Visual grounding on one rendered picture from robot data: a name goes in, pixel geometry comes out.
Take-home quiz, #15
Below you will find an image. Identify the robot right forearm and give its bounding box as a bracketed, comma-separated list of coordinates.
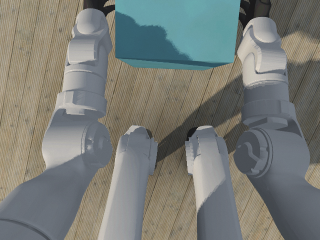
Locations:
[237, 16, 306, 142]

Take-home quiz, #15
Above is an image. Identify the robot left upper arm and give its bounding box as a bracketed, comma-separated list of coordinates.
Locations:
[0, 120, 113, 240]

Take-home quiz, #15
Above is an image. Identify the carton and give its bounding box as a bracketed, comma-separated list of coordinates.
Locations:
[115, 0, 241, 71]

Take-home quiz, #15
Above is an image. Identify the right robot thigh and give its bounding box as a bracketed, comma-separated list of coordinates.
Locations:
[185, 133, 243, 240]

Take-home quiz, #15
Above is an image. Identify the robot left forearm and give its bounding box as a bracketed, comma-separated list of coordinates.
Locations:
[41, 8, 113, 156]

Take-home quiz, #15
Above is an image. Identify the robot thigh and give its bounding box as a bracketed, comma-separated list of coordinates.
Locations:
[185, 133, 243, 240]
[97, 132, 158, 240]

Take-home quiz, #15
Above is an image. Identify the left robot thigh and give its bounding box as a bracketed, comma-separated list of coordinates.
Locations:
[97, 132, 158, 240]

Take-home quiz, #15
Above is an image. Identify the right robot hand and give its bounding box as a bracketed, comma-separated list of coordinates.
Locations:
[238, 0, 272, 30]

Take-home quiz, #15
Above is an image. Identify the left robot hand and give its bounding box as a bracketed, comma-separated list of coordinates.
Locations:
[83, 0, 115, 17]

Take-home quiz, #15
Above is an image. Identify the robot right upper arm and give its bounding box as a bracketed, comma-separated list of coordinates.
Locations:
[233, 127, 320, 240]

